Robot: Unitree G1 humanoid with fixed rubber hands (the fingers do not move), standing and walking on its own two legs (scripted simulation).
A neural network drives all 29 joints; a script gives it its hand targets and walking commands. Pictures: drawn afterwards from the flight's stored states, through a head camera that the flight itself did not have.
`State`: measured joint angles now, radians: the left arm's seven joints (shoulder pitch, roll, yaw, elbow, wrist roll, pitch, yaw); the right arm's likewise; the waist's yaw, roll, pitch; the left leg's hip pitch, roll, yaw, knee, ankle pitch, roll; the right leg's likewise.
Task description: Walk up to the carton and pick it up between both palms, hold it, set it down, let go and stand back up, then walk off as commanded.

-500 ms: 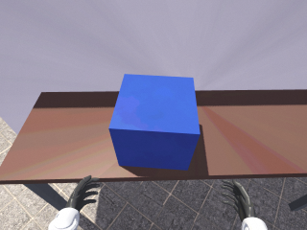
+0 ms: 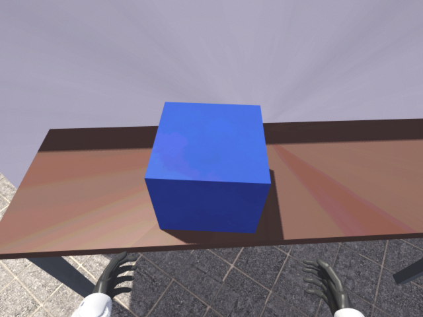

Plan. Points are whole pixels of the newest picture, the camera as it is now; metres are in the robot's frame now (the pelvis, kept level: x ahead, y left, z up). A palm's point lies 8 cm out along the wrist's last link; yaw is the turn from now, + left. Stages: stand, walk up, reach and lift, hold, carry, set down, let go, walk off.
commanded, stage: let go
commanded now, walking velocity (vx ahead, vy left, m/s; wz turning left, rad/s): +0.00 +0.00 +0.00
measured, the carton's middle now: (209, 167) +0.46 +0.03 -0.03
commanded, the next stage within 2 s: stand in 0.12 s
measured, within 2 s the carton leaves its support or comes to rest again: neither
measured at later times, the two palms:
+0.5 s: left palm (65, 301) +0.17 +0.30 -0.08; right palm (354, 306) +0.16 -0.25 -0.07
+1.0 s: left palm out of the picture +0.11 +0.30 -0.09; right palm out of the picture +0.12 -0.30 -0.10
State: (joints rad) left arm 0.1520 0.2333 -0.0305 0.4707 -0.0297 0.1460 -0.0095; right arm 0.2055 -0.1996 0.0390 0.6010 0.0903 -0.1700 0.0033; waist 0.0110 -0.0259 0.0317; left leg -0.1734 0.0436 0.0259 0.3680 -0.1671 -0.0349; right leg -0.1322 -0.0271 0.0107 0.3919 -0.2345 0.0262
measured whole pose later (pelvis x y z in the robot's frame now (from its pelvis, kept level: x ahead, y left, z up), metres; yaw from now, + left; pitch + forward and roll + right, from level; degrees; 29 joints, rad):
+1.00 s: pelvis -0.03 -0.01 -0.02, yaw -1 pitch -4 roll +1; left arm 0.16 0.41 0.02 0.70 0.02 0.05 -0.01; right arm 0.20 -0.40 0.01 0.62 0.05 0.05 0.00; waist 0.02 -0.01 0.11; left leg -0.27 0.05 0.03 0.59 -0.25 -0.01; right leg -0.25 -0.01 0.02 0.71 -0.36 0.03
